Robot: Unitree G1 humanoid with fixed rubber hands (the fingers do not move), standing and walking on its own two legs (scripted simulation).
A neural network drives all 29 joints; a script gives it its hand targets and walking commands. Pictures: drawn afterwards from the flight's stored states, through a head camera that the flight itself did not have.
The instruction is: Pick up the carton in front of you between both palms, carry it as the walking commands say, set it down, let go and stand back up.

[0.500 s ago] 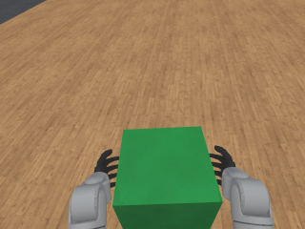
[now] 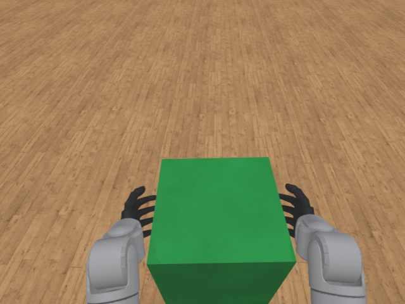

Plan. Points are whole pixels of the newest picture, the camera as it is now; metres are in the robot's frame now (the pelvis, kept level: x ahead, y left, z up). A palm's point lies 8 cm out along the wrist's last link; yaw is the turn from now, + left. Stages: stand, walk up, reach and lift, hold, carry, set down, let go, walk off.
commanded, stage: carry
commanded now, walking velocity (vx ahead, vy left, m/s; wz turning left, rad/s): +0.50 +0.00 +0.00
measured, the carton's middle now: (216, 235) +0.29 -0.01 +0.00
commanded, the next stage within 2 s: none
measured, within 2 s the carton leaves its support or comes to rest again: neither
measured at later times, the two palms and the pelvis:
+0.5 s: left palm (162, 121) +0.57 +0.12 +0.06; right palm (271, 116) +0.60 -0.18 +0.06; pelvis +0.33 -0.05 +0.00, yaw +3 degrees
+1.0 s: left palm (160, 72) +0.82 +0.14 +0.08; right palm (250, 70) +0.82 -0.16 +0.08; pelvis +0.55 -0.02 -0.01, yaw +0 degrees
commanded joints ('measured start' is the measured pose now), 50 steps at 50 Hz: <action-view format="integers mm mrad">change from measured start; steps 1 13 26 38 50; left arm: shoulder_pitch -498 -386 -388 -420 -423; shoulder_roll -956 -902 -950 -848 -902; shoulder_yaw -733 -696 -740 -716 -708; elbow -121 7 -135 -79 -41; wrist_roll -420 -406 -463 -416 -419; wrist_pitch -38 -22 -84 5 -10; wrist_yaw -233 -270 -285 -266 -266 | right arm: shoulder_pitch -537 -461 -409 -381 -443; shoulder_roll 940 885 976 875 918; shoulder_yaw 725 717 771 681 701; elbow -154 -63 -147 -45 -48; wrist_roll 463 396 394 392 393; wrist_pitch -23 -6 -82 -6 -9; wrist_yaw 281 278 240 265 264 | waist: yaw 11 60 38 13 26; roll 146 -99 -120 169 6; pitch -254 -305 -254 -399 -360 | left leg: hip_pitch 297 -36 -354 429 172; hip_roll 240 64 30 328 142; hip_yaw -205 20 -88 -364 -122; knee -178 544 373 33 208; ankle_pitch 128 193 9 826 664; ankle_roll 85 -77 -79 142 -14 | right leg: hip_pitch -94 658 645 164 454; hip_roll -18 -131 -153 25 -68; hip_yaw -14 174 -22 43 10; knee -165 -622 -710 -201 -462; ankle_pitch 100 -2 577 -351 533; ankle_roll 17 -91 -130 25 26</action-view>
